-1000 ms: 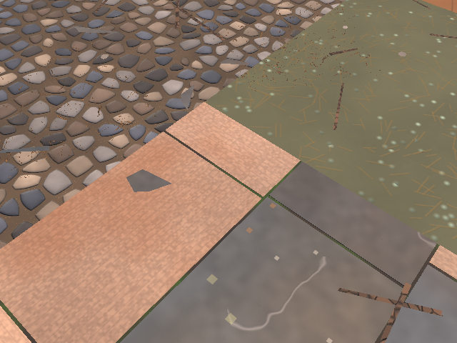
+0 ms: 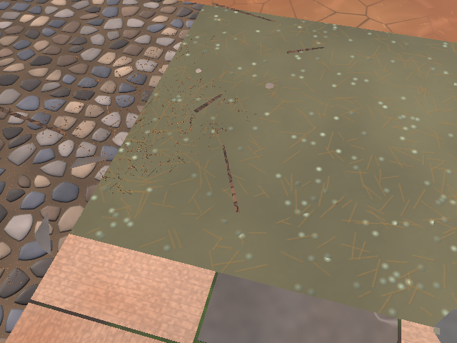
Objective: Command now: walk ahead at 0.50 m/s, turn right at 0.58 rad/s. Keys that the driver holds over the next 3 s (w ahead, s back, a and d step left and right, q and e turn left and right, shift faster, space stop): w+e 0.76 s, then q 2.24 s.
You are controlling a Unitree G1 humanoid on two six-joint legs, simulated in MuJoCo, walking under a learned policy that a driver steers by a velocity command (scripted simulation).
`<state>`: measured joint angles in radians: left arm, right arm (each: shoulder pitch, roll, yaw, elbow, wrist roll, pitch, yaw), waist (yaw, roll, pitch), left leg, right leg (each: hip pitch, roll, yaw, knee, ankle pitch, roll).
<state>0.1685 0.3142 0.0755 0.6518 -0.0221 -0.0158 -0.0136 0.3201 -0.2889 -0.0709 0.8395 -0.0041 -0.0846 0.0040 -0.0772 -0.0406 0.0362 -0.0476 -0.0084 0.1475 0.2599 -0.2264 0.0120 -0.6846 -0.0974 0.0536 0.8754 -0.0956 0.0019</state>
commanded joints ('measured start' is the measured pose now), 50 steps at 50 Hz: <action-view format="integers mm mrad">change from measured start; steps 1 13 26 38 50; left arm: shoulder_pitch -79 214 177 154 -36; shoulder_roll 10 174 152 144 31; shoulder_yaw -8 51 40 22 -11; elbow -86 -58 -3 -18 -39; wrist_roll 0 3 0 -7 24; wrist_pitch -15 -36 -38 -20 -28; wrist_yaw -22 -18 32 37 17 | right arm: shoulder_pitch -72 -146 -373 -68 -71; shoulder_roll -166 -165 -74 -118 -179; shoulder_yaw -36 -9 13 -23 -25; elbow -69 -170 -214 -167 -60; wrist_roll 9 46 4 -2 30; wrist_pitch -11 -48 -20 -17 29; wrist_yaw -8 8 15 11 0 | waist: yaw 11 181 145 9 52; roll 101 -70 -29 125 156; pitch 23 -210 -10 -110 -111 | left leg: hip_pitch -18 -795 -471 148 -98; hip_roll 261 68 31 347 191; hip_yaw -72 -221 -206 -657 -290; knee -119 1066 329 17 61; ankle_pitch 278 -223 329 -209 630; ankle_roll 145 -5 -86 163 176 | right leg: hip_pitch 36 927 429 -80 307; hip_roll -4 -187 -1 68 111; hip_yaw -31 561 239 102 -10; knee -133 -594 -637 415 -270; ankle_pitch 113 -249 -5 -317 8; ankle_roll -12 -338 -226 -12 37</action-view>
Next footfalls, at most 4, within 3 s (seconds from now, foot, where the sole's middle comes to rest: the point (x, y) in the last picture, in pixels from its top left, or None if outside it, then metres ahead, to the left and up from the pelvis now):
0.18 right None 0.26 -0.15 -0.78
0.68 left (232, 304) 0.59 -0.03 -0.78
1.08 right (323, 288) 0.62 -0.31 -0.78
1.48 left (239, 282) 0.66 -0.06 -0.78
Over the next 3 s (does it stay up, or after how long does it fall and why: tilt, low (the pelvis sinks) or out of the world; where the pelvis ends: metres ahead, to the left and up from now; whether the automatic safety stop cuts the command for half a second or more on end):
stays up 0.62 -0.13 -0.01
